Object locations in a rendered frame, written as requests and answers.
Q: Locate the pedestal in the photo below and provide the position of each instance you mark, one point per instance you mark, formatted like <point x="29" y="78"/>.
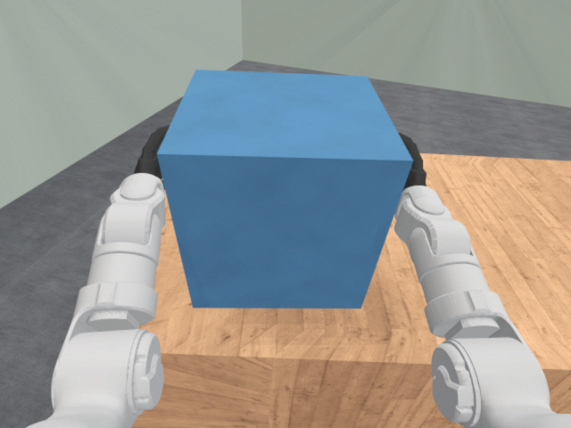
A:
<point x="371" y="367"/>

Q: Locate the left robot hand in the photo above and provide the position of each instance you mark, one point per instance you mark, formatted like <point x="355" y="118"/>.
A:
<point x="148" y="161"/>

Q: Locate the robot left forearm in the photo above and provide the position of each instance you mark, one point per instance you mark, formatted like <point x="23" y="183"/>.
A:
<point x="120" y="291"/>

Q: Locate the robot right upper arm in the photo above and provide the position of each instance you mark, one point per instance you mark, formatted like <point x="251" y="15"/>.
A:
<point x="492" y="383"/>

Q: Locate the robot left upper arm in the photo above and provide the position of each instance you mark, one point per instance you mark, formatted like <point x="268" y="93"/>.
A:
<point x="106" y="380"/>

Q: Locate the carton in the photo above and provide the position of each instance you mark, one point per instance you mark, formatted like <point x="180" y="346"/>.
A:
<point x="282" y="188"/>

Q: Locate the right robot hand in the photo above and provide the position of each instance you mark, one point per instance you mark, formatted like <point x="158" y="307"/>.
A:
<point x="417" y="175"/>

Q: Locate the robot right forearm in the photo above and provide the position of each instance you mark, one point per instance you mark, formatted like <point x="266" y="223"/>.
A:
<point x="459" y="302"/>

